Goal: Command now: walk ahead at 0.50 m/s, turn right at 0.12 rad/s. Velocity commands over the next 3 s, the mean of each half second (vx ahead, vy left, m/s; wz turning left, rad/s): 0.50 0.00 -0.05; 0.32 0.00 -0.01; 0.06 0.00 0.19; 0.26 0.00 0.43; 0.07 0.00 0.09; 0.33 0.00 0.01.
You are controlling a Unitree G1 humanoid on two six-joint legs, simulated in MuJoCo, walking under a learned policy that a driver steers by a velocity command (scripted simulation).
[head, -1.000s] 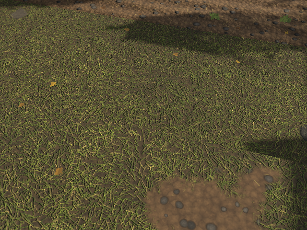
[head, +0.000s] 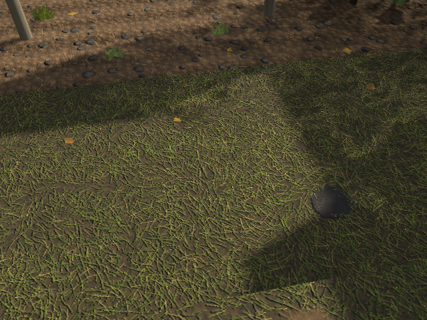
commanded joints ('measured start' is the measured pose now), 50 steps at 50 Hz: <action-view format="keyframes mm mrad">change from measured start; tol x32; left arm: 1 -128 28 1 -98 23 -23 15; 13 -540 92 36 -219 -15 1 15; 18 223 191 93 -6 -28 -23 42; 23 -178 13 62 -41 -39 -61 66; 50 134 97 113 -52 11 -50 -6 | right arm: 1 -45 58 38 -76 26 -62 -23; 17 263 0 -8 38 17 -66 24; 34 -138 -32 -30 -116 17 -64 6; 38 321 -149 -102 -1 43 -88 -45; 50 -194 -117 -18 -135 23 -70 -25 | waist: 1 -1 0 151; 14 -30 84 68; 17 98 -116 -354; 20 116 -30 63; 38 -280 147 -66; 50 164 59 -31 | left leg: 1 -152 278 -226 -287 200 276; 15 184 222 -80 -47 928 103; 16 -34 144 -30 170 838 36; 18 -501 -41 -90 745 -352 -30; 19 -613 36 -177 792 -296 23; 30 -54 93 -81 525 362 -46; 37 246 3 -7 364 147 -31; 39 475 346 -496 50 951 357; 50 -652 84 -86 217 514 50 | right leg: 1 -130 -213 1 -688 500 -46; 13 84 -48 -132 -1232 422 -50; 16 818 -35 -134 -1110 595 -170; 18 1318 -409 520 -1415 315 -374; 23 547 -286 179 -1643 227 -220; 37 247 -144 -91 -965 896 -103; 39 10 89 -109 -262 -263 -3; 41 -260 -12 62 -193 -189 6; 50 525 -11 -226 -487 391 135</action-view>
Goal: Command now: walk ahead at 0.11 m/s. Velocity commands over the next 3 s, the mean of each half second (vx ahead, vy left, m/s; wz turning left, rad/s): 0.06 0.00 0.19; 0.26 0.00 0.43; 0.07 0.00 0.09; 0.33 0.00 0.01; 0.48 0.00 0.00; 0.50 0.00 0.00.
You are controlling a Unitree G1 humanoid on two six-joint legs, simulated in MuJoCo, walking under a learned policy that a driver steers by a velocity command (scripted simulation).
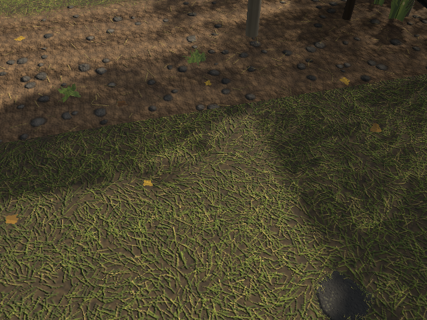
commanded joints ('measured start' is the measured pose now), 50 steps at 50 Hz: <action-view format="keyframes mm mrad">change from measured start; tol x64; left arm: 1 467 137 66 77 -8 9 7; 50 87 83 45 -172 -61 60 74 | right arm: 1 -330 -232 -28 -166 15 -34 13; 50 9 -91 -44 -233 92 75 -63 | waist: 1 268 83 -20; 50 38 -219 -147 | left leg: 1 -476 111 -58 -75 817 38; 5 -498 8 -221 612 -183 -66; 19 -98 163 -116 -548 755 -24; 23 872 359 -293 -216 1612 167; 29 271 340 -624 -509 -229 162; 50 -268 34 -294 -136 -47 -62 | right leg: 1 661 113 -180 -3 -21 28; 5 566 -247 535 -585 580 -461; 19 291 -284 424 -331 -545 -235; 25 -523 -19 -57 1061 -721 28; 50 865 -252 404 -814 30 -275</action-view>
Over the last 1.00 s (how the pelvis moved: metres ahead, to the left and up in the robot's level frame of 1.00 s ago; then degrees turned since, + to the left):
0.51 0.00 -0.04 1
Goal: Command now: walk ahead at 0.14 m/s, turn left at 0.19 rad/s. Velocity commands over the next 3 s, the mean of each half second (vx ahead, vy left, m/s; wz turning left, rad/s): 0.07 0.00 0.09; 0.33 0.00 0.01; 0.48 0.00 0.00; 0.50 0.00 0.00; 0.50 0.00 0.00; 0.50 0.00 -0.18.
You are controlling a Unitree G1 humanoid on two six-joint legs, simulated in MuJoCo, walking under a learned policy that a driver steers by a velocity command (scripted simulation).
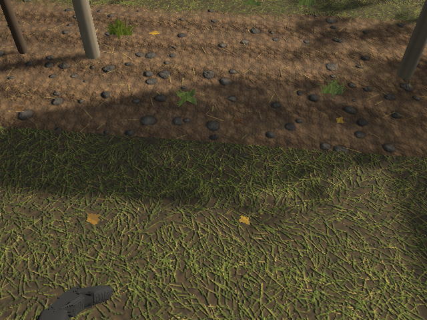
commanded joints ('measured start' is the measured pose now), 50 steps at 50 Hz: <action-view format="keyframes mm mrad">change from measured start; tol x32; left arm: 1 159 43 16 31 10 24 -12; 31 266 185 49 232 -43 1 16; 50 -207 49 -8 76 -38 -19 -38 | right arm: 1 -16 -85 -18 -68 15 -10 -2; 50 172 -137 -17 166 18 -62 -2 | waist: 1 71 -225 -56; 50 -11 106 172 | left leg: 1 -358 93 32 48 -59 -33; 16 61 86 94 -48 440 -25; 31 -320 50 202 170 -82 41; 34 -7 55 223 -21 -13 88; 37 414 421 -550 -408 96 303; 50 205 247 100 -503 476 154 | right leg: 1 416 -306 439 -165 -15 -229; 6 -15 -109 139 -172 -238 -61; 12 183 -69 43 61 377 -67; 23 202 -61 28 69 344 -55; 29 183 -202 340 -126 -525 -217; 33 120 -316 480 -178 -381 -256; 39 -631 -40 75 799 -272 -63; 50 -281 -39 -75 150 246 -19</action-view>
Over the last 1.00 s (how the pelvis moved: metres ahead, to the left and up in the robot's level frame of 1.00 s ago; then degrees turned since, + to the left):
0.25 0.07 -0.16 21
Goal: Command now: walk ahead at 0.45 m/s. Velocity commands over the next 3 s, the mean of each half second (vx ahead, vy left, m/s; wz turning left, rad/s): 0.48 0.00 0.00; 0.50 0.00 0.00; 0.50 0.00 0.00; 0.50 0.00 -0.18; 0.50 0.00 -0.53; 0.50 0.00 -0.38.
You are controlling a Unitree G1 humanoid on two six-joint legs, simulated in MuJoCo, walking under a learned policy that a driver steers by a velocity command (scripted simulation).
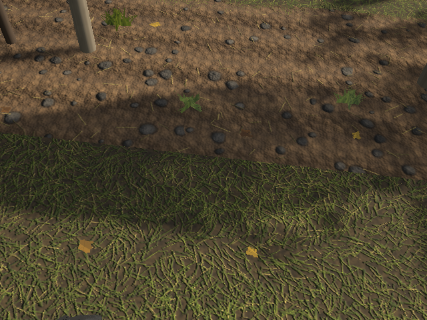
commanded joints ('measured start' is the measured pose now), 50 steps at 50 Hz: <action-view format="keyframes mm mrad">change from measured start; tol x32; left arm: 1 -200 23 -12 -113 -9 -19 -14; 9 402 265 61 40 12 -23 -20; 50 81 84 0 35 17 -10 15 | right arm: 1 27 -183 -38 -23 11 -14 -11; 31 -636 -143 -22 -274 14 -45 54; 37 -72 -396 -103 -136 -9 -47 49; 50 -229 -235 -40 -116 -8 -46 29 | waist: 1 -6 147 123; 9 180 -246 -439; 20 64 -9 34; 33 135 -46 62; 38 -50 247 -413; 50 60 93 26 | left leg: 1 -100 217 -106 -118 388 130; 7 -80 207 -37 334 988 69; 9 -665 -46 -71 1010 -195 -8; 10 -773 -9 -164 1111 -212 11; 24 -711 140 -26 454 473 -25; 32 -708 90 3 241 319 5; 35 -321 19 58 190 278 72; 37 413 396 -524 189 182 299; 50 -186 208 -83 -141 404 178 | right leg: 1 45 34 -31 -155 75 -1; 7 566 110 -60 -230 -51 -131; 9 1199 -335 726 -393 -340 -361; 17 454 -153 254 -657 -106 -239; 35 736 -142 85 -282 482 -129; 39 -84 26 126 546 -475 -41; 50 16 -81 50 10 44 17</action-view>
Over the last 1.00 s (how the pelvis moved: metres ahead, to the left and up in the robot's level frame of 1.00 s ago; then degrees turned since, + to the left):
0.21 0.02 0.01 1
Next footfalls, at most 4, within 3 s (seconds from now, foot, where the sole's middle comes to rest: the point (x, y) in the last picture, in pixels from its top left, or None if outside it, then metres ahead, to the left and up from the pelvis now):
0.14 right None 0.27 -0.13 -0.78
0.72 left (166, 294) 0.57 0.10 -0.78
1.26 right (234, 212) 0.86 -0.14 -0.78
1.80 left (170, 149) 1.18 0.09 -0.78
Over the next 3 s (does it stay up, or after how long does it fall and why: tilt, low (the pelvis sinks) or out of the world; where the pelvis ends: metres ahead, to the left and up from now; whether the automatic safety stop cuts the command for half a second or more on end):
stays up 1.63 -0.22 0.00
